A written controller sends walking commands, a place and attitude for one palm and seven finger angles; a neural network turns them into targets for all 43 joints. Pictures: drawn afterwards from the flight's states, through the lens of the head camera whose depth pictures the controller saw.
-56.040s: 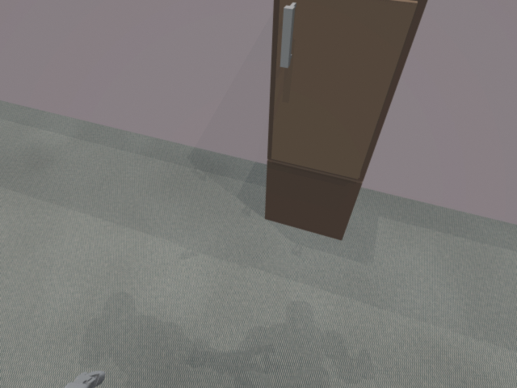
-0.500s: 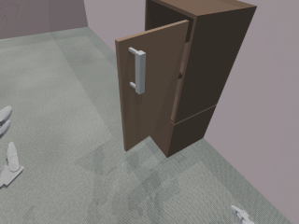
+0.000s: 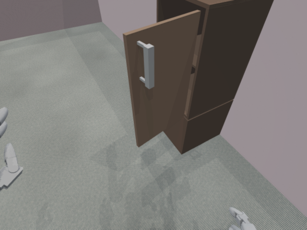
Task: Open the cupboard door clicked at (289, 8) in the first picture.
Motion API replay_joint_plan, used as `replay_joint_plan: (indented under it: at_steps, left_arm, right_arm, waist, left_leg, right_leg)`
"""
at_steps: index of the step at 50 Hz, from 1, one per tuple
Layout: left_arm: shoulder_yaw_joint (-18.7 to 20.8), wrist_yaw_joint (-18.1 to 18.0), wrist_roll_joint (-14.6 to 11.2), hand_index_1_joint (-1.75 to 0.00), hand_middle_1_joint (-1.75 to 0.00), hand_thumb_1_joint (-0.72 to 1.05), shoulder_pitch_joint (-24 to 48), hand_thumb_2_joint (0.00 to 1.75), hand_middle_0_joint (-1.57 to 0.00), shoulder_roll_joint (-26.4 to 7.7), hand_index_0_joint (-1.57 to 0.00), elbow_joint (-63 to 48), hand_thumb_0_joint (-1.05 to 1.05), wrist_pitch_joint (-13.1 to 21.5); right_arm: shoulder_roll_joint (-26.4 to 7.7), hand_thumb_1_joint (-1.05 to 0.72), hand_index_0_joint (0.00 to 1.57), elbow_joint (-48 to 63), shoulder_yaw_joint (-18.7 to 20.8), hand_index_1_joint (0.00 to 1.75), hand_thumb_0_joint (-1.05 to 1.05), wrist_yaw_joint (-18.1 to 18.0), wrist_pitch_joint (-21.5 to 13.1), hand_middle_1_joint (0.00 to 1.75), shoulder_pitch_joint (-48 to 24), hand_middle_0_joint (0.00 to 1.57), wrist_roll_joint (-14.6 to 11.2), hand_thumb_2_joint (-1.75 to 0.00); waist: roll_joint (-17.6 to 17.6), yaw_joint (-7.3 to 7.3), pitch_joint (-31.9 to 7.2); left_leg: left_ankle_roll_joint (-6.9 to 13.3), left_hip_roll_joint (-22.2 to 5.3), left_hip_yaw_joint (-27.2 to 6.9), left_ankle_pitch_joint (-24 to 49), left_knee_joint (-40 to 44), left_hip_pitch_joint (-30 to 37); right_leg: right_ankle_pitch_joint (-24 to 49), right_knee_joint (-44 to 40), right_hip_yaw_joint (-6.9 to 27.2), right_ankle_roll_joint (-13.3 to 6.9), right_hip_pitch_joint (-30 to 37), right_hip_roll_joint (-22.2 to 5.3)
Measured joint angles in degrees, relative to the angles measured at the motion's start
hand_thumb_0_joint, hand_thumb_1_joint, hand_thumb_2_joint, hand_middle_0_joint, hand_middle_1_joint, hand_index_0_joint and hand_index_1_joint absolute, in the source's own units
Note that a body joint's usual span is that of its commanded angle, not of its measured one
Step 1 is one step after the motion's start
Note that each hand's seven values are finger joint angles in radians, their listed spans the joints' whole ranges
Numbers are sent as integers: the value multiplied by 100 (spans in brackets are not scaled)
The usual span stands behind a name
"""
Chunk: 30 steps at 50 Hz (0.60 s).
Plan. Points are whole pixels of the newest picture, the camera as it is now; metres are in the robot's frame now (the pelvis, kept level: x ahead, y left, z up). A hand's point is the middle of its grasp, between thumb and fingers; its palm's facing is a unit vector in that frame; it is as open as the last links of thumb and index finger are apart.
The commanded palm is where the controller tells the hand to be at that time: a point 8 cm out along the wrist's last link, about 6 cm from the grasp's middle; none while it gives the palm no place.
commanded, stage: stop stepping back and stand still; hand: left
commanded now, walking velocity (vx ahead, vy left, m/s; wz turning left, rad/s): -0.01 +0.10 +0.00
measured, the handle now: (145, 65) +0.60 +0.07 +0.14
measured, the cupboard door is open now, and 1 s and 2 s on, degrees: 100 100 100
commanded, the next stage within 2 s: let the arm hang, fingers relaxed in 0.28 s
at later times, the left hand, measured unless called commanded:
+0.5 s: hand (37, 201) +0.18 +0.30 +0.01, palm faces +0.18 -0.84 -0.52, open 7.4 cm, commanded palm none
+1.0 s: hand out of the picture -0.09 +0.21 -0.17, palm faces +0.08 -0.96 -0.25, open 7.3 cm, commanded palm none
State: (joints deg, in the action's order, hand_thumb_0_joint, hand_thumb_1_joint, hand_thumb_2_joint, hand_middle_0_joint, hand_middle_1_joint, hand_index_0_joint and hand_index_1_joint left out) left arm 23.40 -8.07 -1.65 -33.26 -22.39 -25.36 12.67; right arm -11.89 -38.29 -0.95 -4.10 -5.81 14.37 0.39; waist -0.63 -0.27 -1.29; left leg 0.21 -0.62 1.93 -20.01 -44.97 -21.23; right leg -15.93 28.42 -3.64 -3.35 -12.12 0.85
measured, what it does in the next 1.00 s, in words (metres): stands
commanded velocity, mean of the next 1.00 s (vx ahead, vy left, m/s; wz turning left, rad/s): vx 0.00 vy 0.01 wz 0.00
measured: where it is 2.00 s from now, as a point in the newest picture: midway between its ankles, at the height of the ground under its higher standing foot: outside the picture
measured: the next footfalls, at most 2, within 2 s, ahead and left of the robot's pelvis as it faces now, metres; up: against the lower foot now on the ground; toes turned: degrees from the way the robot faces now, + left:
none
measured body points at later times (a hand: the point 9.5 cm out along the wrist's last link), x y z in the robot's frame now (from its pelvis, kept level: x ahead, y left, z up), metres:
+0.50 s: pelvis -0.02 +0.03 -0.01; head -0.02 -0.01 +0.44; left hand +0.17 +0.34 +0.05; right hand +0.16 -0.21 -0.12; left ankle +0.02 +0.12 -0.74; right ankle -0.01 -0.08 -0.74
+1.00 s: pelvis -0.03 +0.02 +0.00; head -0.02 +0.01 +0.45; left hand -0.09 +0.26 -0.15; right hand -0.05 -0.21 -0.17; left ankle +0.02 +0.12 -0.74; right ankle -0.01 -0.08 -0.74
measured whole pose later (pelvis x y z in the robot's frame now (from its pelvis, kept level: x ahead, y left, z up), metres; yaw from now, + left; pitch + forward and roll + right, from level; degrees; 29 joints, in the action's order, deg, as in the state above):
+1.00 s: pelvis -0.03 +0.02 +0.00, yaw +3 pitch -2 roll -1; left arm 1.7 -1.1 0.9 -20.7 -10.6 64.9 -1.0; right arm -10.3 -62.9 0.8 -1.1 2.2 18.8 1.3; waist -2.8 0.4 2.9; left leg 1.3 0.1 1.1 -9.1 -27.1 -16.5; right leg -12.5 26.5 -6.3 -1.8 -12.5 -0.3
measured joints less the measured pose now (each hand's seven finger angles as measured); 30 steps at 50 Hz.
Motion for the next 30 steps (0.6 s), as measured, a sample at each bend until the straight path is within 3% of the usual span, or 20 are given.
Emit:
replay_joint_plan:
  at_steps: [4,8,19,21,24,27,30]
  left_arm:
    - [-40,-77,-2,-30,-31,89,228,89,-22,171,-22,225,1,-25]
    - [-128,-79,25,-30,-31,89,391,89,-22,266,-21,246,1,-105]
    - [27,26,-45,-30,-31,89,65,89,-22,-167,-22,-198,1,60]
    - [-340,241,133,-30,-31,89,480,89,-21,-256,-21,650,1,42]
    - [-1115,592,278,-30,-31,90,1335,90,-21,-29,-21,2750,0,-736]
    - [-1670,764,364,-30,-30,91,1736,90,-20,376,-20,4703,0,-1308]
    - [-2075,840,396,-30,-30,91,1751,90,-20,759,-20,6024,1,-1518]
  right_arm:
    - [-294,-90,21,9,133,30,1,-85,-82,30,61,20,-2,-89]
    - [-297,-91,20,8,219,30,1,-86,-87,30,-115,20,-25,-90]
    - [32,-91,20,491,20,30,1,37,-135,30,-418,20,-35,-89]
    - [-114,-90,20,170,62,30,1,258,-273,30,-453,20,-56,-90]
    - [-428,-90,21,-409,68,30,1,444,51,30,-703,20,-5,-89]
    - [-523,-90,21,-779,62,30,1,465,322,30,-829,20,62,-89]
    - [-436,-91,21,-1033,66,30,1,469,503,30,-670,20,83,-89]
  waist:
    - [-148,9,62]
    - [39,-66,258]
    - [17,94,356]
    - [-149,40,187]
    - [-430,-23,25]
    - [-534,52,89]
    - [-367,147,226]
  left_leg:
    - [63,-113,2,586,1408,619]
    - [38,-7,116,559,1561,787]
    - [81,-27,171,806,1791,690]
    - [116,14,99,795,1613,423]
    - [204,140,98,737,1330,118]
    - [242,190,148,723,1208,44]
    - [196,175,117,762,1211,84]
  right_leg:
    - [-137,123,-160,79,68,53]
    - [-145,146,-49,146,135,-62]
    - [184,-230,3,211,86,-31]
    - [162,-73,-78,232,-133,-79]
    - [-26,415,-88,276,-512,-228]
    - [-108,683,-38,292,-661,-293]
    - [-98,680,-70,237,-610,-277]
